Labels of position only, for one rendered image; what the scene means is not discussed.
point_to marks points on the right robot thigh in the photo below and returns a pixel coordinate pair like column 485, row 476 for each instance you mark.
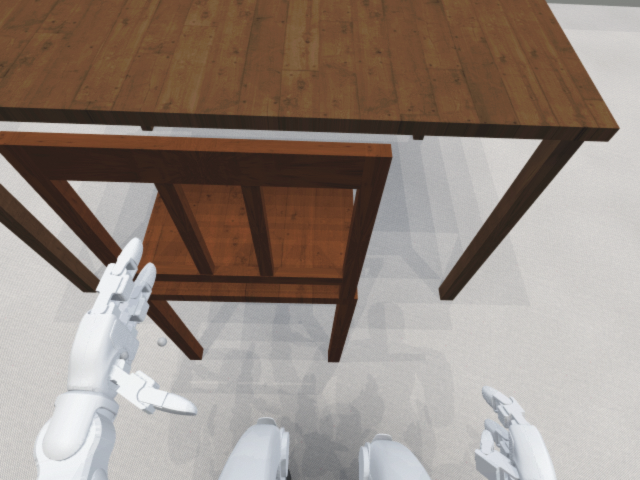
column 389, row 460

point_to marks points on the table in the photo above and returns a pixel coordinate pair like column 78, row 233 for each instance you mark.
column 459, row 68

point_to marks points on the robot right hand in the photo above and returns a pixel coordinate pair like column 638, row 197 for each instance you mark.
column 523, row 454

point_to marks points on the right robot shin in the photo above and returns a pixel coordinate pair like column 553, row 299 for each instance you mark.
column 382, row 437

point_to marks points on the chair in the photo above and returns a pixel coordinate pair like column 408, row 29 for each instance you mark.
column 234, row 220

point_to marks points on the left robot forearm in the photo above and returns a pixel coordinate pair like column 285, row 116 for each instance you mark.
column 77, row 441

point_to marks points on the robot left hand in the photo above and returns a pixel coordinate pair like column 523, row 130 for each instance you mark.
column 108, row 329

